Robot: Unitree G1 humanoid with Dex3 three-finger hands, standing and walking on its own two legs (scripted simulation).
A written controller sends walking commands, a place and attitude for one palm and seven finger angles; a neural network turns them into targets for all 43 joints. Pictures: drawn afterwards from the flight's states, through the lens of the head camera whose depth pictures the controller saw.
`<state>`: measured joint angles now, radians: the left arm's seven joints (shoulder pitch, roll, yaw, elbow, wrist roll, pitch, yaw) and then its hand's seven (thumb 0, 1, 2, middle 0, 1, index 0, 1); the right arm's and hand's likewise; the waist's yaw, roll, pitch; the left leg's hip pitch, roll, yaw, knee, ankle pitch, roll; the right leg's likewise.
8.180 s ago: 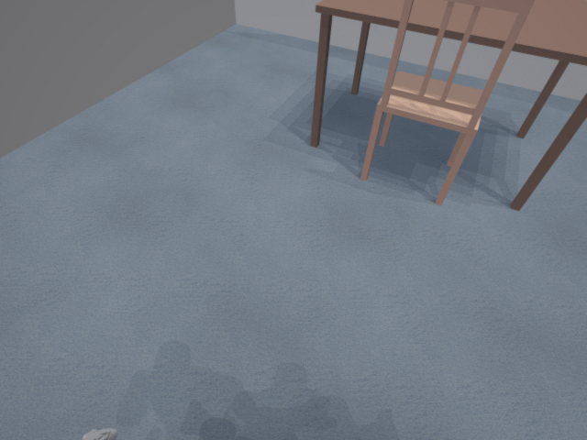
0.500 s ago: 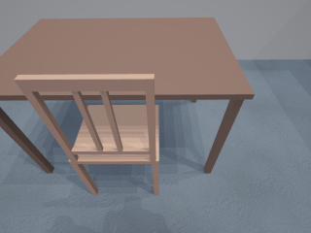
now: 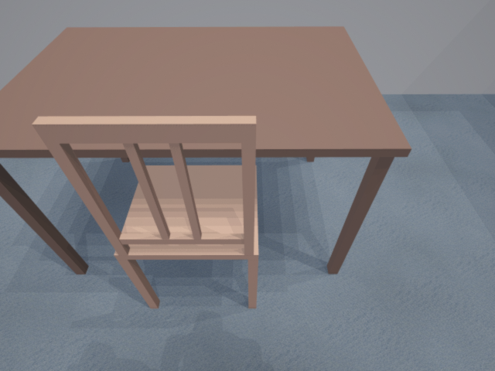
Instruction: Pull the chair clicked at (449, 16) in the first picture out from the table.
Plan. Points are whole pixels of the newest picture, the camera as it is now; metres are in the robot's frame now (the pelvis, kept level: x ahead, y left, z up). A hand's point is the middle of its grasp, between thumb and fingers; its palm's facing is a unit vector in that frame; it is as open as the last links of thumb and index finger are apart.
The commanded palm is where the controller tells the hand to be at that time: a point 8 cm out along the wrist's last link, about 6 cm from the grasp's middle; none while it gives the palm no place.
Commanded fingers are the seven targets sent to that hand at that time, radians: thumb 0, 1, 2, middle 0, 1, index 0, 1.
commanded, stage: look again from close up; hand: left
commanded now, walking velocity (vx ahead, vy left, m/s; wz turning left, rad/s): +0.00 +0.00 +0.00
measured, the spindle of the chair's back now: (150, 196) +0.49 +0.26 -0.07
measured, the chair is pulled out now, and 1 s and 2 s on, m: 0.00 0.00 0.00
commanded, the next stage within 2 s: shuffle to correct the standing spot in 0.10 s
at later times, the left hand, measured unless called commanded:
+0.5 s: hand out of the picture -0.01 +0.15 -0.18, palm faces +0.05 -0.98 -0.18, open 7.4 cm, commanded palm none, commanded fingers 0.00 0.90 0.90 -0.20 -0.30 -0.20 -0.30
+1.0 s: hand out of the picture +0.06 +0.15 -0.18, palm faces +0.08 -0.97 -0.23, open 7.3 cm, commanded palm none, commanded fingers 0.00 0.90 0.90 -0.20 -0.30 -0.20 -0.30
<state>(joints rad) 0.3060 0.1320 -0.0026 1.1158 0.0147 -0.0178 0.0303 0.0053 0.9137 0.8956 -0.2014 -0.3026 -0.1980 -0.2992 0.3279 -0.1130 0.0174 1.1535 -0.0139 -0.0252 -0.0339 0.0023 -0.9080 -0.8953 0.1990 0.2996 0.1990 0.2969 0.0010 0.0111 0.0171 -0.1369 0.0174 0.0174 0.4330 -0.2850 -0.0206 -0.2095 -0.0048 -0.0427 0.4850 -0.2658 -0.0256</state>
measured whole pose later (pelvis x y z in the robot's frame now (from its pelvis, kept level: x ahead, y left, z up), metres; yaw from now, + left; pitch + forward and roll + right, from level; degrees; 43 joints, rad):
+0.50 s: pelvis +0.03 -0.01 -0.01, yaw +0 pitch +0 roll +1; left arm 0.37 0.13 0.02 1.13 0.03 -0.02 0.01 0.00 0.91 0.90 -0.20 -0.30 -0.20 -0.30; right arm 0.36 -0.11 0.00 1.16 -0.03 -0.03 -0.03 0.00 -0.91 -0.90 0.20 0.30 0.20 0.30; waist 0.00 0.01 -0.01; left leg -0.15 0.03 0.01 0.53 -0.39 -0.03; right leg -0.22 0.01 -0.05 0.59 -0.37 -0.04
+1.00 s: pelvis +0.07 -0.02 -0.01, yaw +3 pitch +2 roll +1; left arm 0.28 0.14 0.02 1.10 0.02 -0.02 0.05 0.01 0.93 0.90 -0.20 -0.30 -0.20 -0.30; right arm 0.27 -0.13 -0.01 1.14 -0.01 -0.01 -0.06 0.02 -0.93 -0.90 0.20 0.30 0.20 0.30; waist 0.00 0.02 0.03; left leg -0.09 0.06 0.04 0.43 -0.37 -0.05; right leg -0.20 0.01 -0.10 0.53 -0.36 -0.05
